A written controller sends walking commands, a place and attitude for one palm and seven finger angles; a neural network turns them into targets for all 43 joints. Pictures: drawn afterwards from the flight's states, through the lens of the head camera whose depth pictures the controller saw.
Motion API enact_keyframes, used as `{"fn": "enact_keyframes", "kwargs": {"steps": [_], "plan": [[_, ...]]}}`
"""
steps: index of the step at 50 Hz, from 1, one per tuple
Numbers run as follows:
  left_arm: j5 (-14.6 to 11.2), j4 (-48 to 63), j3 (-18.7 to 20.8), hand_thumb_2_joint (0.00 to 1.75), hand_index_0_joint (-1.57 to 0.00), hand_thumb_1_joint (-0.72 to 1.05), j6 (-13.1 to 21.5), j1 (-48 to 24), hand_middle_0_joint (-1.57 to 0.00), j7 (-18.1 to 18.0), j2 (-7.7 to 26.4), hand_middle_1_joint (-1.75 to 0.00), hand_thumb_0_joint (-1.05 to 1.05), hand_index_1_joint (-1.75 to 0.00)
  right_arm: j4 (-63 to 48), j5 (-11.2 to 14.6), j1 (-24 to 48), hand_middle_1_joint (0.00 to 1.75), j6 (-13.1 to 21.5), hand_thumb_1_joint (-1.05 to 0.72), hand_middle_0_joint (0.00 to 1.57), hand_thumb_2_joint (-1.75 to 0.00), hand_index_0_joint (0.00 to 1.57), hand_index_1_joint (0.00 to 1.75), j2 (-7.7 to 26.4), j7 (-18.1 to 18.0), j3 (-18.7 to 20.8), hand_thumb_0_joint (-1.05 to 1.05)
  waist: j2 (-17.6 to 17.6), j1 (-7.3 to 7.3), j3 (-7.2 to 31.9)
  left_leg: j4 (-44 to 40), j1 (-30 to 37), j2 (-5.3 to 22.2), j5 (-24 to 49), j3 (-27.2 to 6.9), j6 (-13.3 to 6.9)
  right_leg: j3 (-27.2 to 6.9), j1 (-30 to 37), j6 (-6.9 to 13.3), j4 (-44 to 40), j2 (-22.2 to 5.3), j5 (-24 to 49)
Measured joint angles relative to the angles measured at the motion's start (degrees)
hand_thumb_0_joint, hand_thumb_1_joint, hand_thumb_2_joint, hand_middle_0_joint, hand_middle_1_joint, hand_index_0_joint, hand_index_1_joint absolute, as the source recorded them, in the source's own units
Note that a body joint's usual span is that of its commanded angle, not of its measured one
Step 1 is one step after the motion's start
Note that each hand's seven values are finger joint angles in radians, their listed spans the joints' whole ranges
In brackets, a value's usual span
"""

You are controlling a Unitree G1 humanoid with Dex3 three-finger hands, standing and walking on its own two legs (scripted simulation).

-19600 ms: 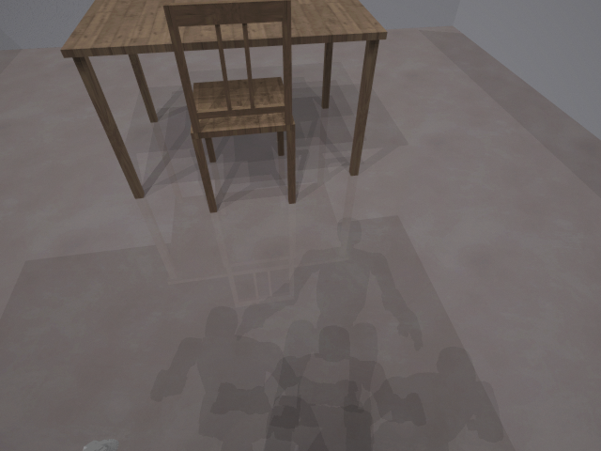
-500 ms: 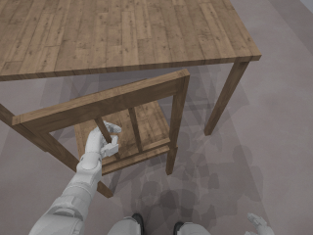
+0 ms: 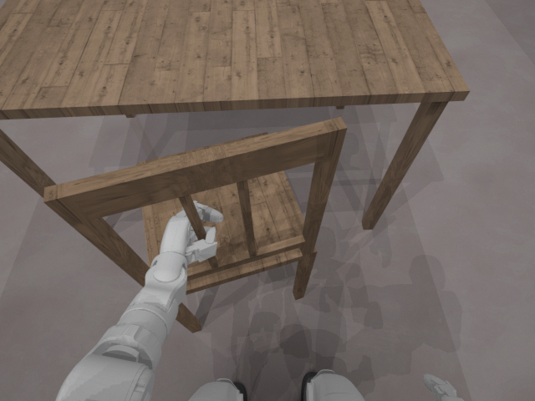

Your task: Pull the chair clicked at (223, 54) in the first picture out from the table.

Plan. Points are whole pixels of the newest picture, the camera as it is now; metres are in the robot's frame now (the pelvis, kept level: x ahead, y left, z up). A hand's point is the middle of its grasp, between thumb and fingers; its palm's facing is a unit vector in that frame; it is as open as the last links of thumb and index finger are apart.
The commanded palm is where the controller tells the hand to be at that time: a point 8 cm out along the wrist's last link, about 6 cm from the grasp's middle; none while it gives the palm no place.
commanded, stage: step backward, pulling the chair out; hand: left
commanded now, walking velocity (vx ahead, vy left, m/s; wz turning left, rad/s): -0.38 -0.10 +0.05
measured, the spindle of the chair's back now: (201, 235) +0.39 +0.13 -0.08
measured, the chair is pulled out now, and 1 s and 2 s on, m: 0.16 0.30 0.39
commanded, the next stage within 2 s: none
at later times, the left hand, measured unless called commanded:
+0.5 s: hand (208, 276) +0.30 +0.10 -0.06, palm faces -0.08 -0.98 -0.19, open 4.9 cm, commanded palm +0.29 +0.16 -0.05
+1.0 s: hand (195, 330) +0.22 +0.11 -0.06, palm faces -0.05 -0.97 -0.23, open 5.0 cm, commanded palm +0.21 +0.17 -0.05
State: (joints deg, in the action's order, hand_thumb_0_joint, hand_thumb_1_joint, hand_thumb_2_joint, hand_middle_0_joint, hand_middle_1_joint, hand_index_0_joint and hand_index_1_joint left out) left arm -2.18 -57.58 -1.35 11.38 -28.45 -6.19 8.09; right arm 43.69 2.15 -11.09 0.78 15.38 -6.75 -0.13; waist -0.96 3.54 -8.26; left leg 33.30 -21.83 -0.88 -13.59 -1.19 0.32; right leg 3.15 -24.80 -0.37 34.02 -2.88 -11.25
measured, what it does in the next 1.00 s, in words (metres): walks backwards: left foot, then right foot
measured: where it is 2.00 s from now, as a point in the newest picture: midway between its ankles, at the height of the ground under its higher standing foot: outside the picture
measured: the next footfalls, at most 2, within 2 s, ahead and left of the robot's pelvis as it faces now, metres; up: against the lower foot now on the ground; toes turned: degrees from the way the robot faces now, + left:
left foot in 0.36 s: +0.00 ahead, +0.13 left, +0.00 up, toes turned +1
right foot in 0.52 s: -0.01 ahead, -0.13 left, +0.00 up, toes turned -1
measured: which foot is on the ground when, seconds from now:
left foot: down 0.00-0.22, up 0.24-0.34, down 0.36-1.00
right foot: down 0.00-0.42, up 0.44-0.50, down 0.52-1.00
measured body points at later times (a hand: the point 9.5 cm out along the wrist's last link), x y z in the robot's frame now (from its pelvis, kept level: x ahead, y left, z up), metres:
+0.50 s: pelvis -0.06 +0.00 +0.00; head +0.03 -0.01 +0.44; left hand +0.30 +0.16 -0.04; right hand +0.04 -0.27 -0.13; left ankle -0.03 +0.13 -0.73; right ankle +0.00 -0.13 -0.72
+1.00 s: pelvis -0.14 -0.01 -0.01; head -0.06 -0.02 +0.43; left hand +0.22 +0.17 -0.04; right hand -0.04 -0.26 -0.14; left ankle -0.04 +0.13 -0.73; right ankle -0.05 -0.13 -0.73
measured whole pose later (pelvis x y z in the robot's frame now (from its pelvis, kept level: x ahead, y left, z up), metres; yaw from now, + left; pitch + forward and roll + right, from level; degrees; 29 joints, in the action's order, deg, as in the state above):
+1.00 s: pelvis -0.14 -0.01 -0.01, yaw +1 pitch +0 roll -1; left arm -1.2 -54.4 -1.6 11.0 -28.4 -5.2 10.9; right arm 40.1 1.8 -10.9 -1.4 12.0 -6.4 -0.4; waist -1.4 3.0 -11.1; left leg 35.8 -26.6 2.4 -10.4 -1.1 1.3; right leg 1.8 -24.8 0.0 34.5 -0.4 -9.9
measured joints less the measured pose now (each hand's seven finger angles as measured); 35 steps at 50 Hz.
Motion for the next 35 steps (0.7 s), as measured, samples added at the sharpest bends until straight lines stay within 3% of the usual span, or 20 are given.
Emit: {"fn": "enact_keyframes", "kwargs": {"steps": [7,11,16,17,19,23,26,28,32,35], "plan": [[0.1,1.8,0.9,0.81,-0.5,0.75,-1.7,-1.5,-0.26,0.5,2.0,-1.12,0.01,-1.45,-3.3,-1.0,1.0,0.29,-1.8,-0.9,0.2,-0.9,0.2,0.3,-2.1,1.5,0.2,0.01,0.8,-0.51,-1.5,1.3,-1.9,1.0,0.4,0.2,0.5,-2.4,0.0,0.0,1.2,1.4,-2.1],[-0.4,2.8,2.7,0.82,-0.5,0.74,-1.7,-1.2,-0.27,0.3,3.0,-1.11,0.01,-1.45,-4.4,-0.3,2.0,0.3,-2.4,-0.9,0.2,-0.9,0.2,0.3,-3.1,1.8,-0.3,0.01,-0.7,0.83,-2.7,2.4,-3.2,2.7,1.1,-1.0,1.7,-1.0,0.2,1.2,-0.6,3.2,0.4],[-0.2,4.4,2.9,0.82,-0.5,0.74,-2.7,-0.7,-0.26,-0.1,2.2,-1.11,0.01,-1.45,-4.2,-0.1,2.2,0.3,-2.6,-0.9,0.2,-0.9,0.2,0.3,-1.3,1.1,-0.1,0.01,-0.5,2.66,-2.7,8.8,-3.2,0.7,-10.5,-2.1,2.0,-0.3,-0.7,1.1,-1.3,1.4,1.7],[0.0,4.9,2.5,0.81,-0.5,0.75,-3.2,-0.7,-0.26,-0.2,1.9,-1.12,0.01,-1.45,-4.1,-0.1,2.0,0.3,-2.7,-0.9,0.2,-0.9,0.2,0.3,-0.8,0.9,-0.2,0.01,-0.4,2.89,-2.6,6.6,-1.8,0.8,-9.4,-1.9,2.0,-0.2,-0.9,0.8,-1.5,0.9,2.0],[0.1,6.3,1.2,0.81,-0.5,0.75,-4.3,-0.8,-0.24,-0.3,1.4,-1.12,0.01,-1.45,-4.1,-0.1,1.7,0.3,-3.3,-0.9,0.2,-0.9,0.2,0.3,0.2,0.4,0.0,0.01,-0.1,3.18,-2.6,1.1,0.2,1.1,-0.2,-1.3,1.0,0.4,-1.3,0.0,-1.6,-0.1,2.5],[0.1,8.0,-1.2,0.8,-0.5,0.76,-5.1,-0.2,-0.22,0.2,1.9,-1.14,0.01,-1.45,-5.3,-0.4,1.0,0.29,-5.0,-0.9,0.2,-0.9,0.2,0.3,-0.2,0.0,0.4,0.01,2.2,0.97,-2.8,-0.9,0.9,0.3,0.1,0.8,0.3,-1.5,-1.7,-0.4,-0.7,-0.8,2.9],[0.4,7.4,-1.6,0.8,-0.5,0.76,-4.2,0.6,-0.22,0.7,1.6,-1.14,0.01,-1.45,-5.4,-0.7,-0.1,0.29,-4.9,-0.9,0.2,-0.9,0.2,0.3,-1.2,0.4,0.5,0.01,1.8,-0.3,-1.5,-0.2,-0.6,0.9,0.0,0.7,0.6,-1.8,0.4,0.0,1.0,0.0,-2.1],[0.3,6.6,-1.0,0.81,-0.5,0.76,-3.1,0.4,-0.23,0.6,1.7,-1.14,0.01,-1.45,-4.8,-0.8,1.0,0.29,-4.7,-0.9,0.2,-0.9,0.2,0.3,-1.8,0.9,0.3,0.01,0.5,-1.0,-2.4,0.2,-0.8,2.5,0.2,0.6,1.1,-1.4,1.1,-0.2,-1.0,1.5,-0.3],[0.1,4.4,0.4,0.82,-0.5,0.75,-1.9,-0.4,-0.25,0.5,2.2,-1.13,0.01,-1.45,-4.5,-0.1,2.4,0.3,-4.4,-0.9,0.2,-0.9,0.2,0.3,-2.8,0.9,0.0,0.01,-0.8,0.3,-3.0,1.5,-2.0,3.4,0.6,-0.5,1.9,-0.2,1.5,0.8,-2.7,2.5,1.5],[0.2,3.2,0.9,0.81,-0.5,0.75,-1.9,-1.0,-0.25,0.3,1.9,-1.12,0.01,-1.45,-4.2,0.1,2.9,0.3,-3.9,-0.9,0.2,-0.9,0.2,0.3,-2.1,0.4,0.0,0.01,-1.0,1.68,-2.9,4.1,-2.7,2.2,-5.3,-1.2,1.8,0.1,0.8,0.6,-2.6,1.7,2.2]]}}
